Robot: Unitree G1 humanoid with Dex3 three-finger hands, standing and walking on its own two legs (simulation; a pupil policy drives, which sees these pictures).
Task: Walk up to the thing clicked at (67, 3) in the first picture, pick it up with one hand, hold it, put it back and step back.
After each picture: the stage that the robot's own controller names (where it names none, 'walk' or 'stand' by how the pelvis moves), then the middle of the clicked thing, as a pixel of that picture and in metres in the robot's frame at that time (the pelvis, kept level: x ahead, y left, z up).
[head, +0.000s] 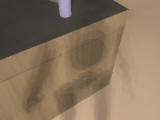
stand; (64, 4) +0.82 +0.11 +0.08
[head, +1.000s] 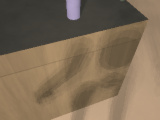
rise first; (73, 5) +0.74 +0.09 +0.09
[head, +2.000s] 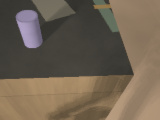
walk; (30, 29) +0.47 +0.23 +0.11
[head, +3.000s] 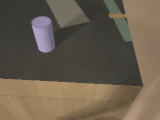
stand; (44, 35) +0.49 +0.17 +0.11
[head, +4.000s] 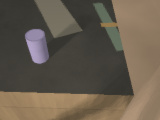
stand; (37, 46) +0.47 +0.19 +0.07
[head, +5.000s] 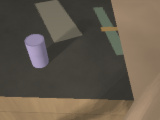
stand; (37, 51) +0.46 +0.19 +0.07
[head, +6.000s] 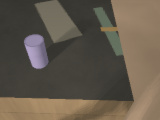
stand; (37, 52) +0.45 +0.19 +0.07
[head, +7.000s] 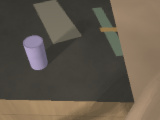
stand; (36, 53) +0.45 +0.19 +0.07
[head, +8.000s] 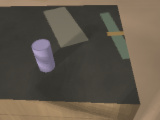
rise first; (44, 56) +0.44 +0.19 +0.08
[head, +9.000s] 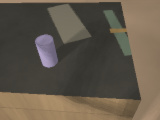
go down; (47, 51) +0.46 +0.19 +0.08
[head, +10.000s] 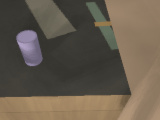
go down; (30, 48) +0.46 +0.18 +0.08
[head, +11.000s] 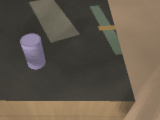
go down; (33, 52) +0.45 +0.18 +0.09
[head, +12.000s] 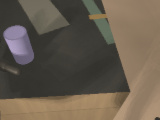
close in; (20, 45) +0.45 +0.20 +0.11
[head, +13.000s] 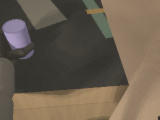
close; (19, 40) +0.46 +0.19 +0.12
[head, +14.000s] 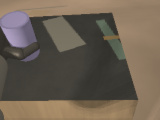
lift; (22, 37) +0.33 +0.17 +0.28
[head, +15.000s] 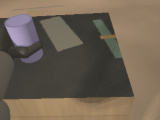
hold; (25, 39) +0.34 +0.17 +0.27
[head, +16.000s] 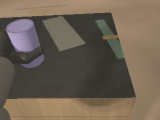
hold; (26, 44) +0.33 +0.17 +0.26
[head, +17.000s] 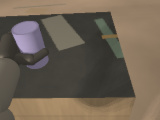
crouch; (31, 45) +0.33 +0.15 +0.25
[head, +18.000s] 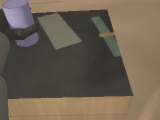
crouch; (22, 23) +0.40 +0.18 +0.28
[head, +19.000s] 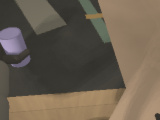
lower; (15, 48) +0.44 +0.21 +0.10
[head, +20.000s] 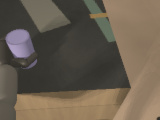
lower; (23, 50) +0.42 +0.19 +0.12
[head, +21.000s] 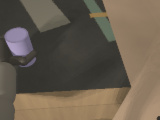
lower; (21, 48) +0.43 +0.19 +0.11
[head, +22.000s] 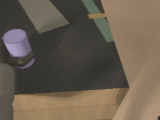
lower; (20, 49) +0.43 +0.20 +0.11
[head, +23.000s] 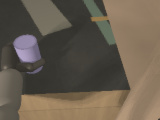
draw back; (29, 55) +0.41 +0.17 +0.11
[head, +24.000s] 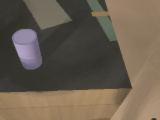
sink last; (28, 50) +0.41 +0.17 +0.11
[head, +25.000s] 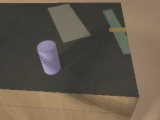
sink last; (49, 58) +0.43 +0.17 +0.09
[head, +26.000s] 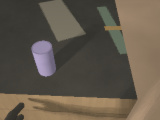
stand; (44, 59) +0.41 +0.17 +0.08
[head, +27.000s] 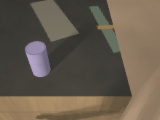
stand; (38, 59) +0.41 +0.17 +0.08
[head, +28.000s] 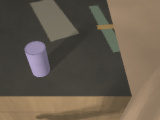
stand; (38, 59) +0.41 +0.17 +0.08
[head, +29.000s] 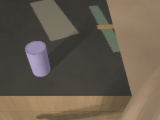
stand; (38, 59) +0.41 +0.17 +0.08
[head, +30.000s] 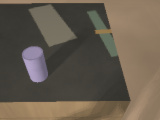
walk; (36, 64) +0.40 +0.18 +0.08
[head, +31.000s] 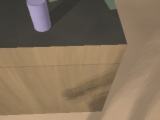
walk; (39, 14) +0.57 +0.17 +0.11
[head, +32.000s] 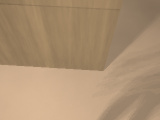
walk; out of the picture +0.94 +0.14 +0.11
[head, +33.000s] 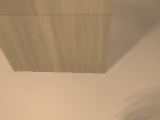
walk; out of the picture +1.14 +0.17 +0.09
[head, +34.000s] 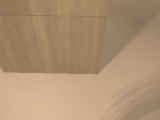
stand; out of the picture +1.11 +0.15 +0.07
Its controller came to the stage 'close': yes
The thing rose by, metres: 0.22
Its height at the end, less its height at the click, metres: +0.00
